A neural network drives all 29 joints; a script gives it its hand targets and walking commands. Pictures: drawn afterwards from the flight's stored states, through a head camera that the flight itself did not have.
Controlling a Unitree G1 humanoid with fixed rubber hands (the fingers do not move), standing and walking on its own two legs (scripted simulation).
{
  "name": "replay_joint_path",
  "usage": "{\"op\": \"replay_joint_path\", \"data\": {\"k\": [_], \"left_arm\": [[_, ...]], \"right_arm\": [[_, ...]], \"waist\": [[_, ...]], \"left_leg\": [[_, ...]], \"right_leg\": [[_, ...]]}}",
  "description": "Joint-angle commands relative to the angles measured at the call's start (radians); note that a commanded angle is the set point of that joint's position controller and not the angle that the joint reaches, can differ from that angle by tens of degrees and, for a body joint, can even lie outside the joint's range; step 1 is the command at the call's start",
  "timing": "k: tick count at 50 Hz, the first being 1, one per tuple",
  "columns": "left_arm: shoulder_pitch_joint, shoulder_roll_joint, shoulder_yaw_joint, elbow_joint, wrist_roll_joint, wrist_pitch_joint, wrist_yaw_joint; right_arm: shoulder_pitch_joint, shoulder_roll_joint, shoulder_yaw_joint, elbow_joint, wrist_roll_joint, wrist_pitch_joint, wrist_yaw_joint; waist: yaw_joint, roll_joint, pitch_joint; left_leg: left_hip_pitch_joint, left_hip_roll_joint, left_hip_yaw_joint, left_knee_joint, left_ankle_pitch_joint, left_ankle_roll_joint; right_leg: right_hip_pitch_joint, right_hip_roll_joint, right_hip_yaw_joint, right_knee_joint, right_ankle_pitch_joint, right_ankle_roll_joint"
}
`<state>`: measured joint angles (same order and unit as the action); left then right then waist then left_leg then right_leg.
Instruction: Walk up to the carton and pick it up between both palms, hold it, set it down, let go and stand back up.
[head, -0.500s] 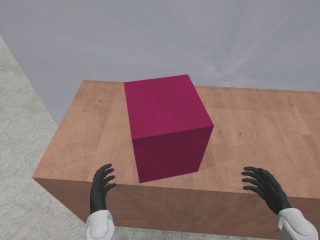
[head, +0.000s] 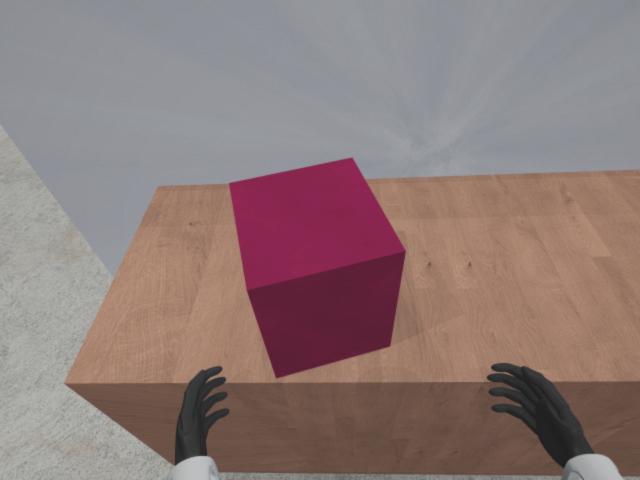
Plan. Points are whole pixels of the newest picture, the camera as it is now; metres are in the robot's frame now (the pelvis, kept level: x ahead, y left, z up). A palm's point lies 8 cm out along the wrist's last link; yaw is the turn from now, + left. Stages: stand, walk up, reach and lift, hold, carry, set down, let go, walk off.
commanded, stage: set down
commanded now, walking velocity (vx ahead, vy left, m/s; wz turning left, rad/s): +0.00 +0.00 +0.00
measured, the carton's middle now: (313, 269) +0.43 +0.07 -0.02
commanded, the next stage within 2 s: none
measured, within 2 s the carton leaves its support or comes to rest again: neither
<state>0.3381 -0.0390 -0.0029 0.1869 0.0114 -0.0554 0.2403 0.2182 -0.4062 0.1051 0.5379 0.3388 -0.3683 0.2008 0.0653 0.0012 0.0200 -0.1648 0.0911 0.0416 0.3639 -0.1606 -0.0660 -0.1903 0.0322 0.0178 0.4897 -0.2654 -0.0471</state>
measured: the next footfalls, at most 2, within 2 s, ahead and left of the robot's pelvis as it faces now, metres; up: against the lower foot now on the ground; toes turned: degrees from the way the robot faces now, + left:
none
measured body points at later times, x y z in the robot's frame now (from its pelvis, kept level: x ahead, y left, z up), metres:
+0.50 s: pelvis +0.01 +0.02 +0.00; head +0.01 +0.02 +0.45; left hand +0.18 +0.23 -0.04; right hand +0.22 -0.19 -0.05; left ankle +0.02 +0.18 -0.74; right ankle +0.00 -0.09 -0.74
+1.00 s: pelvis +0.01 +0.04 +0.01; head +0.02 +0.05 +0.46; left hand +0.17 +0.24 -0.06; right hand +0.20 -0.18 -0.06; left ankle +0.02 +0.18 -0.74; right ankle +0.00 -0.09 -0.74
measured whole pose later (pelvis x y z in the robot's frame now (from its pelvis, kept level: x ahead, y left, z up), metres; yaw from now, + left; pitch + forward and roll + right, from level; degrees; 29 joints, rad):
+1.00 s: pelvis +0.01 +0.04 +0.01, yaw +0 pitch -3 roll +0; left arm 0.28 0.09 -0.02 0.35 0.04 0.07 0.14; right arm 0.18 -0.25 0.02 0.66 0.10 -0.23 0.14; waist 0.04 -0.03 0.06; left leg -0.12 0.06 0.05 0.34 -0.17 -0.04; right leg -0.10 0.00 0.03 0.36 -0.22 0.00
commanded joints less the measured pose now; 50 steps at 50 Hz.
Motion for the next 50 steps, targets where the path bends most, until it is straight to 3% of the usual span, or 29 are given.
{"op": "replay_joint_path", "data": {"k": [1, 2, 3, 4, 6, 7, 8, 11, 12, 14, 15, 18, 19, 20, 21, 22, 23, 28, 32, 34, 35, 36, 37, 38, 41, 43, 45, 46, 50], "left_arm": [[-0.129, 0.067, 0.033, -0.15, -0.007, -0.062, -0.007], [-0.146, 0.054, 0.024, -0.185, 0.005, -0.079, 0.001], [-0.174, 0.099, 0.056, -0.132, 0.009, -0.06, -0.017], [-0.141, 0.109, 0.065, -0.176, 0.018, -0.066, -0.003], [-0.12, 0.092, 0.029, -0.147, 0.008, -0.047, -0.016], [-0.12, 0.091, 0.042, -0.182, 0.014, -0.062, -0.013], [-0.11, 0.106, 0.049, -0.192, 0.002, -0.059, -0.016], [-0.113, 0.098, 0.006, -0.124, 0.016, -0.035, -0.045], [-0.108, 0.142, 0.057, -0.08, 0.017, -0.026, -0.062], [-0.112, 0.147, 0.046, -0.126, 0.031, -0.023, -0.06], [-0.112, 0.144, 0.047, -0.04, 0.036, -0.016, -0.074], [-0.168, 0.115, 0.009, -0.142, 0.017, -0.013, -0.045], [-0.167, 0.132, 0.035, -0.057, 0.033, 0.004, -0.056], [-0.131, 0.12, 0.018, -0.177, 0.033, -0.011, -0.032], [-0.133, 0.131, 0.02, -0.035, 0.025, 0.005, -0.058], [-0.127, 0.153, 0.04, -0.155, 0.027, -0.006, -0.039], [-0.127, 0.156, 0.032, -0.192, 0.002, -0.022, -0.033], [0.013, 0.139, 0.053, -0.004, 0.06, 0.01, -0.078], [-0.084, 0.129, 0.005, -0.073, 0.035, 0.021, -0.078], [-0.121, 0.142, -0.028, -0.13, 0.013, 0.017, -0.065], [-0.12, 0.159, -0.004, -0.115, 0.017, 0.02, -0.064], [-0.094, 0.141, -0.024, -0.023, 0.04, 0.042, -0.083], [-0.081, 0.14, -0.016, 0.039, 0.05, 0.054, -0.09], [-0.086, 0.151, -0.003, -0.134, 0.047, 0.032, -0.058], [-0.087, 0.14, -0.038, -0.147, 0.051, 0.043, -0.047], [-0.109, 0.186, 0.003, 0.015, 0.049, 0.07, -0.091], [-0.107, 0.196, 0.025, -0.042, 0.035, 0.084, -0.08], [-0.121, 0.173, -0.009, -0.091, 0.032, 0.078, -0.068], [-0.163, 0.225, 0.035, 0.15, 0.059, 0.115, -0.136]], "right_arm": [[-0.184, -0.134, -0.082, -0.162, -0.047, -0.034, -0.019], [-0.178, -0.129, -0.056, -0.162, -0.011, -0.038, -0.014], [-0.188, -0.093, -0.052, -0.14, -0.036, -0.01, -0.028], [-0.158, -0.106, -0.046, -0.17, -0.018, -0.019, -0.023], [-0.116, -0.115, -0.064, -0.093, -0.024, -0.017, -0.028], [-0.109, -0.07, -0.046, -0.142, -0.008, -0.023, -0.026], [-0.105, -0.075, -0.04, -0.156, -0.018, -0.02, -0.036], [-0.111, -0.055, -0.05, -0.106, -0.035, -0.017, -0.044], [-0.12, -0.046, -0.034, -0.121, -0.049, -0.005, -0.055], [-0.108, -0.036, -0.068, -0.165, -0.074, 0.001, -0.072], [-0.086, 0.0, -0.055, -0.049, -0.098, 0.025, -0.08], [-0.165, -0.031, -0.095, -0.137, -0.1, 0.034, -0.059], [-0.159, -0.021, -0.091, -0.101, -0.13, 0.047, -0.068], [-0.145, -0.068, -0.125, -0.15, -0.125, 0.04, -0.052], [-0.135, -0.03, -0.103, -0.077, -0.138, 0.056, -0.063], [-0.153, -0.04, -0.115, -0.153, -0.152, 0.051, -0.068], [-0.147, -0.054, -0.131, -0.156, -0.134, 0.038, -0.059], [-0.062, -0.047, -0.098, -0.027, -0.159, 0.041, -0.073], [-0.115, -0.022, -0.112, -0.061, -0.154, 0.052, -0.064], [-0.142, -0.056, -0.142, -0.054, -0.154, 0.051, -0.044], [-0.135, -0.025, -0.126, -0.069, -0.155, 0.059, -0.046], [-0.101, 0.005, -0.12, 0.037, -0.19, 0.077, -0.048], [-0.105, 0.016, -0.1, 0.003, -0.204, 0.084, -0.053], [-0.149, -0.045, -0.127, -0.09, -0.175, 0.064, -0.03], [-0.121, -0.044, -0.159, -0.028, -0.176, 0.073, -0.025], [-0.13, -0.005, -0.136, 0.029, -0.226, 0.086, -0.059], [-0.161, -0.006, -0.136, -0.076, -0.22, 0.085, -0.058], [-0.15, -0.046, -0.167, -0.045, -0.21, 0.077, -0.046], [-0.112, 0.077, -0.108, 0.063, -0.284, 0.107, -0.103]], "waist": [[0.017, -0.212, -0.084], [0.033, -0.146, -0.091], [0.017, -0.176, -0.093], [0.052, -0.089, -0.142], [0.0, -0.083, -0.109], [0.026, -0.051, -0.117], [0.028, -0.054, -0.148], [-0.035, -0.065, -0.08], [-0.001, -0.111, -0.085], [-0.006, -0.058, -0.107], [-0.02, -0.092, -0.023], [-0.02, -0.04, -0.063], [-0.014, -0.064, -0.043], [-0.002, -0.057, -0.081], [-0.032, -0.084, -0.064], [0.011, -0.078, -0.118], [0.007, -0.075, -0.154], [-0.017, -0.095, -0.108], [-0.004, -0.041, -0.087], [-0.045, -0.045, -0.123], [-0.015, -0.06, -0.086], [-0.041, -0.002, -0.052], [-0.03, -0.029, 0.002], [0.014, -0.003, -0.107], [-0.022, 0.059, -0.102], [-0.032, -0.036, -0.055], [-0.003, -0.017, -0.078], [-0.023, 0.012, -0.089], [-0.037, -0.049, 0.0]], "left_leg": [[0.017, -0.095, 0.044, -0.021, 0.041, 0.084], [0.053, -0.092, 0.053, -0.019, 0.062, 0.076], [0.035, -0.098, 0.058, -0.017, 0.02, 0.084], [0.048, -0.096, 0.059, -0.023, 0.084, 0.073], [0.074, -0.093, 0.053, -0.026, 0.1, 0.063], [0.076, -0.095, 0.053, -0.015, 0.127, 0.061], [0.064, -0.103, 0.056, -0.006, 0.18, 0.067], [0.077, -0.108, 0.039, -0.017, 0.103, 0.061], [0.047, -0.114, 0.057, -0.019, 0.068, 0.08], [0.044, -0.115, 0.047, -0.031, 0.094, 0.068], [0.057, -0.119, 0.05, -0.045, 0.077, 0.069], [0.095, -0.099, 0.036, -0.048, 0.069, 0.059], [0.079, -0.103, 0.05, -0.053, 0.074, 0.06], [0.125, -0.093, 0.032, -0.064, 0.133, 0.053], [0.104, -0.106, 0.041, -0.036, 0.105, 0.057], [0.098, -0.097, 0.042, -0.039, 0.151, 0.061], [0.1, -0.099, 0.036, -0.026, 0.158, 0.058], [0.168, -0.102, 0.032, -0.017, 0.345, 0.033], [0.166, -0.09, 0.025, -0.037, 0.253, 0.027], [0.173, -0.081, 0.006, -0.028, 0.223, 0.023], [0.138, -0.089, 0.02, -0.045, 0.208, 0.027], [0.151, -0.085, 0.015, -0.035, 0.187, 0.018], [0.173, -0.086, 0.021, -0.037, 0.182, 0.028], [0.17, -0.073, 0.013, -0.044, 0.223, 0.019], [0.17, -0.072, 0.002, -0.047, 0.205, 0.002], [0.163, -0.084, 0.017, -0.035, 0.21, 0.016], [0.137, -0.085, 0.032, -0.047, 0.147, 0.04], [0.18, -0.073, 0.018, -0.059, 0.175, 0.019], [0.138, -0.103, 0.057, -0.045, 0.117, 0.052]], "right_leg": [[-0.011, -0.016, 0.064, -0.166, 0.092, 0.042], [-0.053, -0.01, 0.06, -0.166, 0.074, 0.031], [-0.016, -0.028, 0.074, -0.18, 0.022, 0.043], [0.007, -0.022, 0.075, -0.162, 0.106, 0.028], [-0.006, -0.018, 0.048, -0.173, 0.131, 0.03], [0.007, -0.021, 0.068, -0.179, 0.141, 0.03], [0.034, -0.026, 0.059, -0.156, 0.29, 0.04], [0.005, -0.033, 0.062, -0.183, 0.218, 0.037], [0.018, -0.047, 0.089, -0.191, 0.206, 0.055], [0.064, -0.055, 0.087, -0.183, 0.233, 0.059], [0.042, -0.053, 0.069, -0.201, 0.211, 0.059], [-0.031, -0.019, 0.02, -0.199, 0.085, 0.044], [-0.012, -0.019, 0.031, -0.209, 0.096, 0.031], [-0.022, 0.004, 0.004, -0.203, 0.122, 0.027], [-0.004, -0.013, 0.019, -0.211, 0.117, 0.033], [0.014, -0.007, 0.023, -0.19, 0.178, 0.04], [0.028, -0.001, 0.006, -0.171, 0.191, 0.041], [0.072, 0.006, 0.009, -0.196, 0.396, 0.036], [-0.001, 0.012, -0.003, -0.218, 0.205, 0.024], [-0.029, 0.022, -0.022, -0.218, 0.157, 0.011], [-0.002, 0.019, -0.011, -0.223, 0.147, 0.017], [-0.034, 0.005, 0.001, -0.239, 0.12, -0.002], [-0.056, -0.005, 0.006, -0.246, 0.115, 0.001], [-0.038, 0.021, -0.018, -0.224, 0.131, -0.007], [-0.036, 0.021, -0.034, -0.224, 0.119, -0.023], [-0.017, 0.004, -0.009, -0.231, 0.148, 0.004], [-0.008, 0.005, -0.007, -0.229, 0.092, -0.001], [-0.027, 0.014, -0.031, -0.216, 0.099, -0.003], [0.008, -0.026, 0.029, -0.251, 0.102, 0.023]]}}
